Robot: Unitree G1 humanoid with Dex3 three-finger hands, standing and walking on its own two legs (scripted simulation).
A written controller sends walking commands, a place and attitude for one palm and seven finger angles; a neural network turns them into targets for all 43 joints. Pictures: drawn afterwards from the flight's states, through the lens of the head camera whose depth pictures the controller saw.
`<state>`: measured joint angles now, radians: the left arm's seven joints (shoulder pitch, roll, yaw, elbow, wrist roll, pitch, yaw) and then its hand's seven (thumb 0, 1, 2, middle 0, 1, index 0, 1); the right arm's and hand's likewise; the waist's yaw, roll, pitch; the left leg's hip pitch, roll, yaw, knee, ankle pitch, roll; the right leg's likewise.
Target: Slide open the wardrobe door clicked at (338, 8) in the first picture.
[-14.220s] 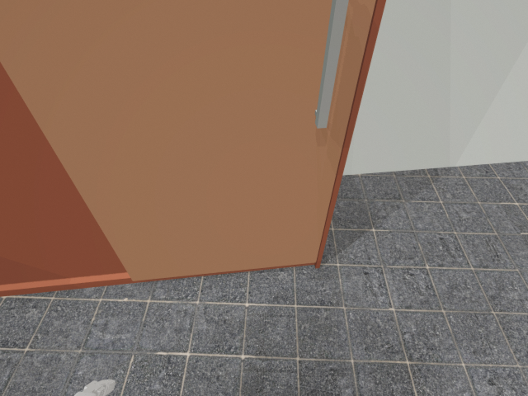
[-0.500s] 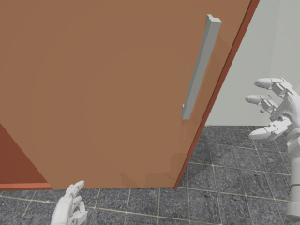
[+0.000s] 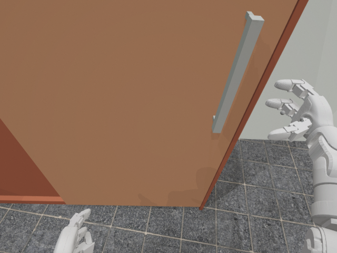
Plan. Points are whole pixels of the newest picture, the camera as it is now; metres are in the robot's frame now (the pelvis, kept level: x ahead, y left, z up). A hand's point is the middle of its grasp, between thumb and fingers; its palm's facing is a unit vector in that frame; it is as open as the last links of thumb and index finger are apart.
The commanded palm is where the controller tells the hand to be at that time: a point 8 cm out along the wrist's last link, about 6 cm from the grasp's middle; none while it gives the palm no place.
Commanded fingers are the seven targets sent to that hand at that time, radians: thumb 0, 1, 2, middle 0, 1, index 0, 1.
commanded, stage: move the hooked fingers beside the handle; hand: right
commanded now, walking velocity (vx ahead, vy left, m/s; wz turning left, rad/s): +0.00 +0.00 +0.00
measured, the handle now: (229, 82) +0.49 -0.11 +0.18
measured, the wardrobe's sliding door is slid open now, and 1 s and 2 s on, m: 0.00 0.00 0.00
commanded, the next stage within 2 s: feel for the door with the fingertips in 1.24 s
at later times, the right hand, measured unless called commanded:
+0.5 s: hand (261, 92) +0.44 -0.18 +0.19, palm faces -0.02 +1.00 -0.02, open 14.0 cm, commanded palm +0.41 -0.23 +0.19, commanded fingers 0.00 0.50 -0.30 0.30 1.20 0.30 1.20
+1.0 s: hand (261, 96) +0.42 -0.17 +0.20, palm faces -0.03 +1.00 -0.02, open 14.0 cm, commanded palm +0.40 -0.23 +0.18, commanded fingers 0.00 0.50 -0.30 0.30 1.20 0.30 1.20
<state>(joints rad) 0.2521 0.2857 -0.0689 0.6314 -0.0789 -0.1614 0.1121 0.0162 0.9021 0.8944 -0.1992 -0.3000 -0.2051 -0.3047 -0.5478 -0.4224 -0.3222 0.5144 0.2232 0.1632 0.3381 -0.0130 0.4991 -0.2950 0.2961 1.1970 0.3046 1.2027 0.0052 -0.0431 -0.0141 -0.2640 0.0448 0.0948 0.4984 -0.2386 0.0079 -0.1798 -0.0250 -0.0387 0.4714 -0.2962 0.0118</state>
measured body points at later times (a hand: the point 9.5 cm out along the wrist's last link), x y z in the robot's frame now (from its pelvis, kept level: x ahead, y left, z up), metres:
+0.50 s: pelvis +0.01 +0.00 +0.00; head +0.02 +0.01 +0.45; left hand +0.11 +0.25 -0.11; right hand +0.44 -0.23 +0.19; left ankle +0.02 +0.11 -0.74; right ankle -0.03 -0.13 -0.74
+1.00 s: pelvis -0.01 +0.00 +0.00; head +0.00 +0.02 +0.45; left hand +0.15 +0.24 -0.09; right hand +0.42 -0.22 +0.20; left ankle +0.02 +0.11 -0.74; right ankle -0.03 -0.13 -0.74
